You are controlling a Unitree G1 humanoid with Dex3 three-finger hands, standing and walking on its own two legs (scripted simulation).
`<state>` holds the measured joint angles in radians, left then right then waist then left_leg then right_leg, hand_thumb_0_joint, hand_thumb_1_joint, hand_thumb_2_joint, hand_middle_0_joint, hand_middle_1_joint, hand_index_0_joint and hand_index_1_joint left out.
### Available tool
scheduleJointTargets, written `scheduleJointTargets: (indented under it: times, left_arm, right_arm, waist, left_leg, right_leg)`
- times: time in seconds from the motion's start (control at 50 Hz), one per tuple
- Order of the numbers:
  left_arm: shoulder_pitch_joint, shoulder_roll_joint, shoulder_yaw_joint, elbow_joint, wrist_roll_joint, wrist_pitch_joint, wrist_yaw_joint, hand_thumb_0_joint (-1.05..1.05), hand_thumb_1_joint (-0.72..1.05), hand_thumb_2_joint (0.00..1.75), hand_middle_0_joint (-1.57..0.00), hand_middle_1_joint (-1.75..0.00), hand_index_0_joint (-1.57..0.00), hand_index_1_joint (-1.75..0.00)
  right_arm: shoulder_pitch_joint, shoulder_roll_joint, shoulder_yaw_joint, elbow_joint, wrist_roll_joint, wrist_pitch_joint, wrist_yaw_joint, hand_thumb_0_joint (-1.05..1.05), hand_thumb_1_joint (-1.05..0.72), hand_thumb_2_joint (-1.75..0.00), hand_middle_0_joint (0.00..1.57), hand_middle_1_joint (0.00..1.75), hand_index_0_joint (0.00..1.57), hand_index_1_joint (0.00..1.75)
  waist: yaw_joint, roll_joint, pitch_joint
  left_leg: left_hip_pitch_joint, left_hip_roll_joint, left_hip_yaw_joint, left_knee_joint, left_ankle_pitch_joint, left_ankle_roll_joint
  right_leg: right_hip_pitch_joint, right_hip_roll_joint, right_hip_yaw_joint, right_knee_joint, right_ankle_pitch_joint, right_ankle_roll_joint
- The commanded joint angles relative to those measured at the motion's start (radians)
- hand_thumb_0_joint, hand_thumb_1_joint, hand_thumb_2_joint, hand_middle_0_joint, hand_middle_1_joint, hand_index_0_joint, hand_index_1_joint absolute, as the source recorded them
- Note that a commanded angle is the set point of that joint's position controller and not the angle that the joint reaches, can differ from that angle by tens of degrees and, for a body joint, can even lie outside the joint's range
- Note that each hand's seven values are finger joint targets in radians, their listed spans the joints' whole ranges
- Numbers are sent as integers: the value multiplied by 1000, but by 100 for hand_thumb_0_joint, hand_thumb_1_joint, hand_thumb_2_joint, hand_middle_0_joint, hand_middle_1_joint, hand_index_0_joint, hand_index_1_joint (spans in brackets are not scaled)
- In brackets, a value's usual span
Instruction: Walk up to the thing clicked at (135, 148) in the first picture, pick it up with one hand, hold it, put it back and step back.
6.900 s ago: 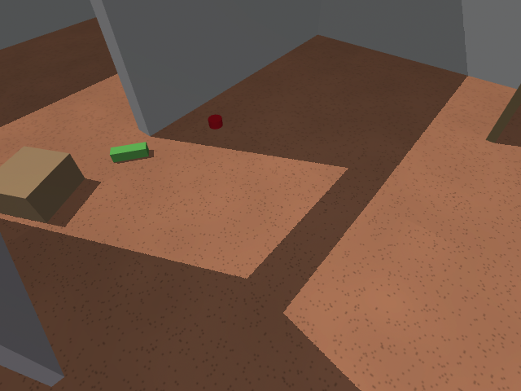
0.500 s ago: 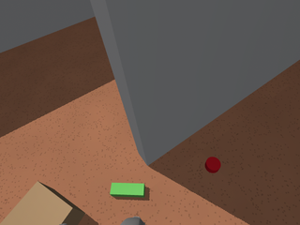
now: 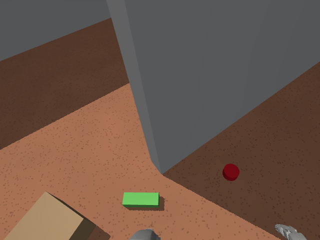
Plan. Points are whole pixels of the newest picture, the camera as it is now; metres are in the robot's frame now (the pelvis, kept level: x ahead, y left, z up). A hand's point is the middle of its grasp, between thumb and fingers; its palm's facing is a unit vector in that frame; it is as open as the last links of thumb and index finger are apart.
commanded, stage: walk up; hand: left
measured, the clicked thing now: (141, 199) +0.41 +0.22 -0.73
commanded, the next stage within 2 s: none
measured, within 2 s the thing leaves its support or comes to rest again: neither
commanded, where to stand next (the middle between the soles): +0.01 +0.01 m, yaw +1 degrees
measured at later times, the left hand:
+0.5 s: hand out of the picture +0.10 +0.24 -0.13, palm faces +0.00 -0.92 -0.40, open 7.4 cm
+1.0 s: hand out of the picture +0.05 +0.30 -0.15, palm faces +0.07 -0.91 -0.40, open 7.4 cm
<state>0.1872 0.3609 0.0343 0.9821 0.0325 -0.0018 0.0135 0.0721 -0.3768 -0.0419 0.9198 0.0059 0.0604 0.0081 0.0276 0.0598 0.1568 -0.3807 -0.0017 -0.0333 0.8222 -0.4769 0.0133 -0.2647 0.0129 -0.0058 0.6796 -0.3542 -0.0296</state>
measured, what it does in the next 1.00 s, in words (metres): steps on the spot: left foot, then left foot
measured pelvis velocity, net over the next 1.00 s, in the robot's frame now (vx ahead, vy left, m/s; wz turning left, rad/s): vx -0.02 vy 0.02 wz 0.06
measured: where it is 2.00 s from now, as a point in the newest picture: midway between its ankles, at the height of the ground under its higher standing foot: outside the picture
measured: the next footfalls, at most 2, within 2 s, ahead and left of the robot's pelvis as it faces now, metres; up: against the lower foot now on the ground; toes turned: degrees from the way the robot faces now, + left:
left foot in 0.14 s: +0.01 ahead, +0.14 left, +0.00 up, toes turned +0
left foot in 0.78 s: +0.04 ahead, +0.14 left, +0.00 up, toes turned +3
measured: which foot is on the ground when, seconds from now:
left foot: up 0.00-0.12, down 0.14-0.44, up 0.46-0.76, down 0.78-1.00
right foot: down 0.00-0.84, up 0.86-1.00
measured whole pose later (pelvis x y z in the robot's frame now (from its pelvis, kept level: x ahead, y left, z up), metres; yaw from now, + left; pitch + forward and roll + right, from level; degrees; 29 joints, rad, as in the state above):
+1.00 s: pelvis -0.02 +0.02 +0.01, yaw +3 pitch -1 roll -1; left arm 0.13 0.41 0.05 0.99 -0.02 0.02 0.02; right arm 0.16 -0.37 -0.04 0.95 -0.03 0.01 0.01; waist 0.00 -0.01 0.14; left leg -0.30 0.01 0.00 0.62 -0.30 0.01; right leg -0.39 0.03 0.06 0.93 -0.52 -0.03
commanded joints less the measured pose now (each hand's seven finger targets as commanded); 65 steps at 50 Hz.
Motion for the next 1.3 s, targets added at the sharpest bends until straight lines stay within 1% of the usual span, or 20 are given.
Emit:
scheduleJointTargets:
  times: [0.0, 0.12, 0.16, 0.18, 0.38, 0.42, 0.46, 0.52, 0.74, 0.78, 0.82, 0.86, 0.9, 0.98, 1.06, 1.1, 1.12, 1.14, 1.24, 1.28]
  left_arm:
    - [-93, 250, 58, -116, 0, -40, 15, 0, 90, 90, -20, -30, -20, -30]
    - [-60, 231, 59, -128, -6, -13, -15, 0, 90, 90, -20, -30, -20, -30]
    - [-33, 141, 37, -146, -17, -8, -23, 0, 90, 90, -20, -30, -20, -30]
    - [-74, 220, 64, -133, -6, -5, -14, 0, 90, 90, -20, -30, -20, -30]
    - [52, 193, 68, -45, -18, -50, -17, 0, 90, 90, -20, -30, -20, -30]
    - [77, 299, 87, -43, -7, -63, 2, 0, 90, 90, -20, -30, -20, -30]
    - [-58, 353, 91, -78, -4, -59, 3, 0, 90, 90, -20, -30, -20, -30]
    - [-104, 290, 73, -85, -6, -60, 2, 0, 90, 90, -20, -30, -20, -30]
    - [-133, 268, 69, -104, -19, -28, 0, 0, 90, 90, -20, -30, -20, -30]
    - [-111, 199, 44, -104, -33, -20, -1, 0, 90, 90, -20, -30, -20, -30]
    - [-101, 250, 59, -65, -41, -8, 11, 0, 90, 90, -20, -30, -20, -30]
    - [-74, 239, 69, -65, -66, 3, 33, 0, 90, 90, -20, -30, -20, -30]
    - [-28, 212, 57, -62, -63, -1, 33, 0, 90, 90, -20, -30, -20, -30]
    - [-45, 192, 42, -69, -37, -1, 0, 0, 90, 90, -20, -30, -20, -30]
    - [20, 217, 59, -42, 2, -17, -8, 0, 90, 90, -20, -30, -20, -30]
    - [52, 307, 86, -45, 22, -35, -7, 0, 90, 90, -20, -30, -20, -30]
    - [26, 348, 92, -50, 4, -29, -16, 0, 90, 90, -20, -30, -20, -30]
    - [14, 358, 97, -75, 7, -29, -26, 0, 90, 90, -20, -30, -20, -30]
    - [-45, 250, 64, -111, -14, -14, -34, 0, 90, 90, -20, -30, -20, -30]
    - [-87, 174, 36, -143, -47, -15, -32, 0, 90, 90, -20, -30, -20, -30]
  right_arm:
    - [8, -185, -42, -50, 13, -37, -11, 0, -90, -90, 20, 30, 20, 30]
    - [145, -184, -37, 23, -25, -98, -21, 0, -90, -90, 20, 30, 20, 30]
    - [169, -286, -66, 11, -51, -123, -29, 0, -90, -90, 20, 30, 20, 30]
    - [175, -356, -83, 7, -34, -123, -25, 0, -90, -90, 20, 30, 20, 30]
    - [49, -192, -20, -57, -12, -88, -8, 0, -90, -90, 20, 30, 20, 30]
    - [85, -123, -1, -71, 0, -69, -11, 0, -90, -90, 20, 30, 20, 30]
    - [179, -203, -34, -18, -12, -38, -19, 0, -90, -90, 20, 30, 20, 30]
    - [202, -210, -41, 21, -8, -38, -4, 0, -90, -90, 20, 30, 20, 30]
    - [230, -215, -59, 48, -39, -49, 11, 0, -90, -90, 20, 30, 20, 30]
    - [209, -268, -67, 30, -54, -63, 2, 0, -90, -90, 20, 30, 20, 30]
    - [73, -338, -74, -16, -45, -67, 4, 0, -90, -90, 20, 30, 20, 30]
    - [44, -300, -72, -47, -49, -38, -1, 0, -90, -90, 20, 30, 20, 30]
    - [73, -245, -59, -44, -36, -54, -19, 0, -90, -90, 20, 30, 20, 30]
    - [120, -278, -62, -31, -27, -94, -29, 0, -90, -90, 20, 30, 20, 30]
    - [148, -298, -73, -38, -26, -88, -24, 0, -90, -90, 20, 30, 20, 30]
    - [120, -220, -45, -68, -6, -98, -21, 0, -90, -90, 20, 30, 20, 30]
    - [56, -209, -43, -75, -12, -100, -25, 0, -90, -90, 20, 30, 20, 30]
    - [47, -233, -50, -70, -21, -107, -30, 0, -90, -90, 20, 30, 20, 30]
    - [180, -173, -44, -16, -17, -153, -28, 0, -90, -90, 20, 30, 20, 30]
    - [254, -267, -66, -2, -31, -155, -47, 0, -90, -90, 20, 30, 20, 30]
  waist:
    - [-30, -195, -119]
    - [-40, -208, -255]
    - [-40, 45, -240]
    - [-69, 50, -173]
    - [29, 96, -110]
    - [31, -140, -151]
    - [-22, -121, -107]
    - [-42, -180, -87]
    - [-54, -206, -166]
    - [-49, -16, -180]
    - [-47, 113, -99]
    - [-23, 136, -32]
    - [-12, 78, -133]
    - [-52, 50, -265]
    - [-26, 26, -241]
    - [1, -180, -233]
    - [17, -237, -139]
    - [21, -248, -74]
    - [-61, -185, -108]
    - [-106, 16, -206]
  left_leg:
    - [42, -34, -74, 83, -45, 13]
    - [292, -10, 17, -497, 240, 3]
    - [534, 277, -422, -539, 237, 124]
    - [379, 395, -523, -546, 97, 249]
    - [-28, 106, -53, -305, 323, 65]
    - [-141, -14, -16, -88, 77, -2]
    - [16, 21, -98, 109, -104, -3]
    - [-16, 41, -136, 60, -20, 7]
    - [200, -6, 47, -294, 172, 2]
    - [179, 143, -203, -481, 139, 47]
    - [-55, 317, -445, -584, -55, 200]
    - [-6, 270, -261, -425, 693, 242]
    - [188, 234, -159, -317, 932, 207]
    - [364, 261, -234, -343, 474, 186]
    - [277, 237, -171, -246, 415, 174]
    - [-18, 88, -32, -51, 306, 67]
    - [-137, -22, 116, -6, -21, 30]
    - [-120, 8, 67, 46, -119, 25]
    - [193, -5, 101, -328, 286, 34]
    - [405, 226, -228, -449, 559, 107]
  right_leg:
    - [-23, -251, 232, -278, 381, -158]
    - [86, -165, 117, -118, 230, -76]
    - [-301, -11, 18, 120, -91, 1]
    - [-293, -62, 50, 172, -236, 5]
    - [230, -5, -33, -253, 207, 8]
    - [266, -259, 343, -378, 169, -70]
    - [-17, -408, 502, -473, -211, -188]
    - [-5, -289, 317, -477, -270, -125]
    - [-109, -234, 129, -226, -2, -95]
    - [-138, -141, 61, -41, 17, -27]
    - [-85, -22, 62, 199, -226, 5]
    - [-147, 19, 71, 384, -252, 5]
    - [-205, 24, 97, 393, -200, -6]
    - [-145, -44, 53, 49, -137, 14]
    - [39, -10, 12, -278, -32, -27]
    - [245, -171, 325, -301, 78, -123]
    - [203, -285, 435, -340, -19, -212]
    - [110, -364, 498, -344, 39, -268]
    - [11, -170, 160, -142, 499, -123]
    - [-154, -37, 88, 107, 397, 1]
